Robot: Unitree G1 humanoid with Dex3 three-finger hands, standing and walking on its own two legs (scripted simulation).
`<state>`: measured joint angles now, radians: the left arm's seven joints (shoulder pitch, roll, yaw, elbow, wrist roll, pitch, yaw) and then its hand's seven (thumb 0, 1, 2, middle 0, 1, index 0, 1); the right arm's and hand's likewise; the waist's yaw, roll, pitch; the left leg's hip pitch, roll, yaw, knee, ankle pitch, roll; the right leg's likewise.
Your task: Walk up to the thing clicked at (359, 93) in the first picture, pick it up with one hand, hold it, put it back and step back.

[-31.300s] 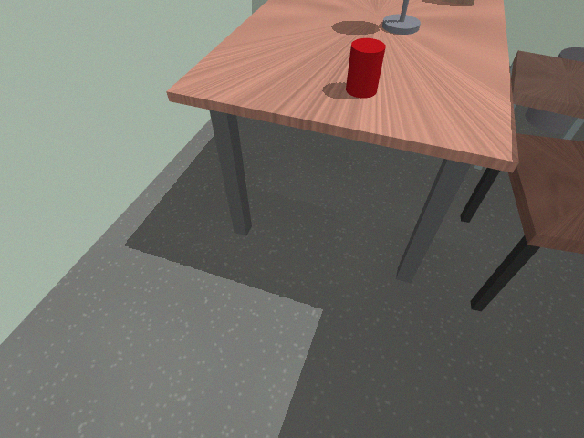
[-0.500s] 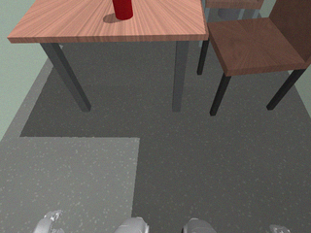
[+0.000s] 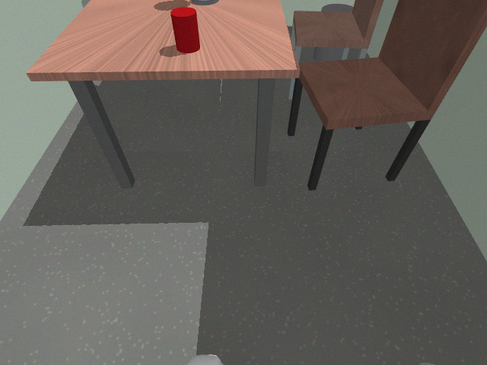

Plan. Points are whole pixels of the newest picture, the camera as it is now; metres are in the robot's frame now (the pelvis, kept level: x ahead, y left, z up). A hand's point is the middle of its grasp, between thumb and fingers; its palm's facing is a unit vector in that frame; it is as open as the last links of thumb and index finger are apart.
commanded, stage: step back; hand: left
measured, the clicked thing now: (186, 30) +1.16 +0.27 +0.02
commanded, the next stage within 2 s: stand in 0.74 s
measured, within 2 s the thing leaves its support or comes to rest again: neither
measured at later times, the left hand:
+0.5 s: hand out of the picture +0.09 +0.27 -0.15, palm faces +0.05 -0.93 -0.37, open 7.4 cm
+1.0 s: hand out of the picture +0.13 +0.25 -0.14, palm faces +0.02 -0.95 -0.32, open 7.4 cm
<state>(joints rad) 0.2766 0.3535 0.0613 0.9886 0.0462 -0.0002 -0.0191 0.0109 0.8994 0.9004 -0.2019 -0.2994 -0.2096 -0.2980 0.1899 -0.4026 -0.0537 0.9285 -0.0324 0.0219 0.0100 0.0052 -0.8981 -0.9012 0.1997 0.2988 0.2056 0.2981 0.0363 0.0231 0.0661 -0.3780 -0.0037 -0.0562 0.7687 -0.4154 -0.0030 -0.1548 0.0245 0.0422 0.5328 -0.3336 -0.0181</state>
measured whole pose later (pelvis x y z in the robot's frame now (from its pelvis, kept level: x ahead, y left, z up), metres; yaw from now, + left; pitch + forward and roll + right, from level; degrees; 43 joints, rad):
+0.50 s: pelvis +0.03 +0.00 +0.00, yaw +3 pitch -2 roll -1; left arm 0.16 0.37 0.05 1.03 0.03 -0.01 -0.02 0.01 0.90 0.90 -0.20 -0.30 -0.21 -0.30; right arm 0.20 -0.37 -0.04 1.02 -0.03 -0.02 0.01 0.01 -0.90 -0.90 0.20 0.30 0.21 0.30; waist 0.01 0.01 0.05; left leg -0.26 0.00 -0.02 0.56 -0.24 0.00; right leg -0.17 -0.03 -0.04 0.54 -0.33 0.01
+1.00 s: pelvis +0.04 +0.00 +0.01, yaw +2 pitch -2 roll +0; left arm 0.05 0.34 0.01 1.11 0.00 -0.01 0.00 0.01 0.90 0.90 -0.20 -0.30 -0.21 -0.30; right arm 0.03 -0.34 0.00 1.07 -0.01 -0.01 0.00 0.00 -0.90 -0.90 0.20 0.30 0.21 0.30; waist 0.01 0.00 0.08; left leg -0.15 0.00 -0.01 0.39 -0.20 0.00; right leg -0.06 -0.02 -0.03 0.35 -0.25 0.02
